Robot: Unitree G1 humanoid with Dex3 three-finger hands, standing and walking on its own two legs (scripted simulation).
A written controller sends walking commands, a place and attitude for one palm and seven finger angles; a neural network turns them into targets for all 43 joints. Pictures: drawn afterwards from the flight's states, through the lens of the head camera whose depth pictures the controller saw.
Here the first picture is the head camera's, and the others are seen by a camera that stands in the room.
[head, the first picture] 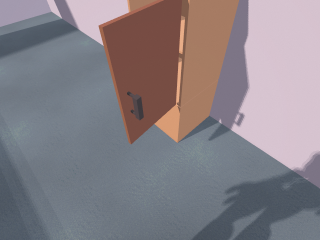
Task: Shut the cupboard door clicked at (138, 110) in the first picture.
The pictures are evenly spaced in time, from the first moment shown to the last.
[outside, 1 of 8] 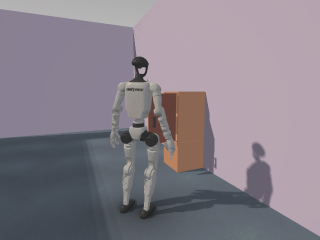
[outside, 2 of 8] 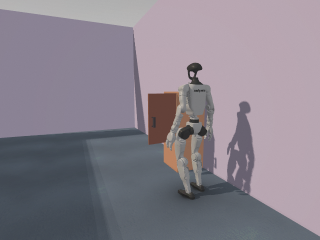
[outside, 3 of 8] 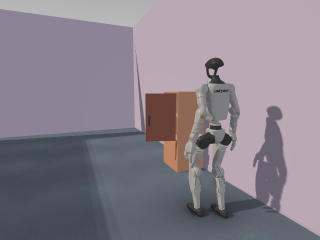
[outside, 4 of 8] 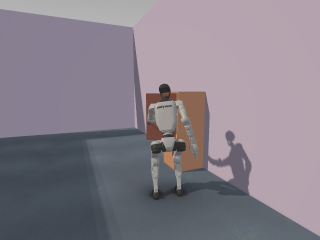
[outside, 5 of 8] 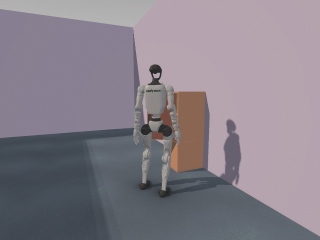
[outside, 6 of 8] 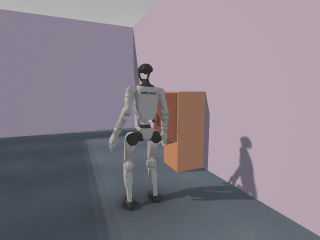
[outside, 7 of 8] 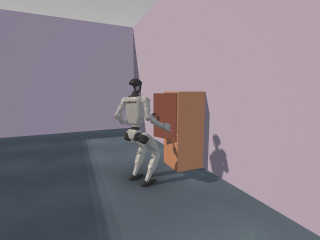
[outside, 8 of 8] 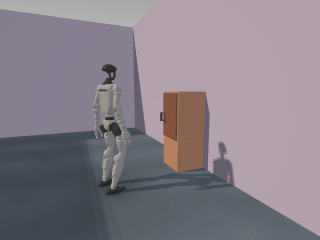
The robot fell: no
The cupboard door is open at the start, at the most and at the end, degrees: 96 96 0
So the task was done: yes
